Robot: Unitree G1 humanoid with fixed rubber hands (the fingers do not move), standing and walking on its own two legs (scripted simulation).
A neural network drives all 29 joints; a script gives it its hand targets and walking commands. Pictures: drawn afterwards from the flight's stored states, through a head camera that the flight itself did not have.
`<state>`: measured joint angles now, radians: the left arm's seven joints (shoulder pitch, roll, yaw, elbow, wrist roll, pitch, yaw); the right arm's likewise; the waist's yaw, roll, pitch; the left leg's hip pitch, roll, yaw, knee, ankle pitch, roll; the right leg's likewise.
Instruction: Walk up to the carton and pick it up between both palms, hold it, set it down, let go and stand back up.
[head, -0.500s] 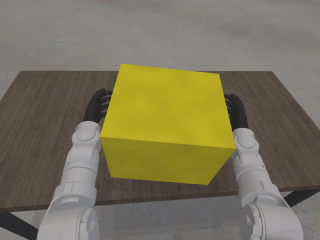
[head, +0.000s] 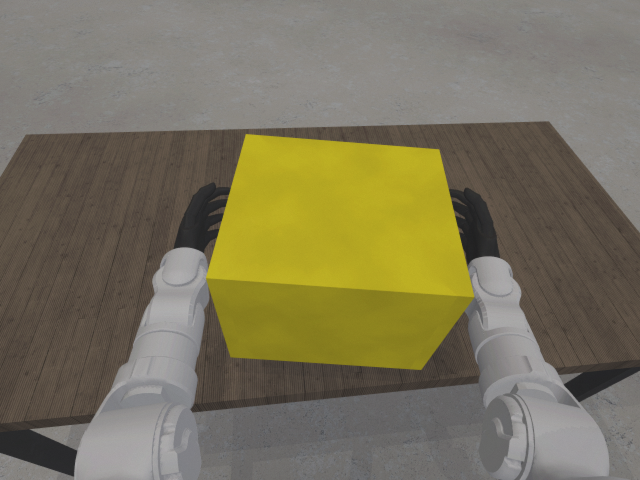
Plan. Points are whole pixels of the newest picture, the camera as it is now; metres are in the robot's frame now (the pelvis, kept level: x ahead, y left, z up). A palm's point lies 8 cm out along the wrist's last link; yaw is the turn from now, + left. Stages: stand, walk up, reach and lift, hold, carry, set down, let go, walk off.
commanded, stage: set down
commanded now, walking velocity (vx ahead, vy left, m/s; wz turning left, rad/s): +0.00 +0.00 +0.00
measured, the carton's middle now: (334, 253) +0.42 -0.04 +0.02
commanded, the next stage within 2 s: none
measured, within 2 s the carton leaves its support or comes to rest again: rests again in 0.76 s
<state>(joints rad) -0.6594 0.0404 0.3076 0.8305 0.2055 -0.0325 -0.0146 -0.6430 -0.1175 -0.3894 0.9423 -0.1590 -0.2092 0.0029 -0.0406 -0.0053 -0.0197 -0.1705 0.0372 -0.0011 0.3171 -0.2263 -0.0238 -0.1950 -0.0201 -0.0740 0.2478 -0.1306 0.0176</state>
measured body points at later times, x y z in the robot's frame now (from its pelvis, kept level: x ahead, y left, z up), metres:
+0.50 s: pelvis +0.00 +0.00 +0.00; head +0.06 +0.00 +0.44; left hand +0.42 +0.15 +0.03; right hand +0.39 -0.23 +0.04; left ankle -0.05 +0.13 -0.75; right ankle -0.01 -0.13 -0.75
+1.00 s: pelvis -0.01 +0.00 -0.01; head +0.08 -0.01 +0.43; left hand +0.41 +0.15 +0.01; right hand +0.39 -0.23 +0.02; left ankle -0.05 +0.13 -0.75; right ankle -0.01 -0.13 -0.75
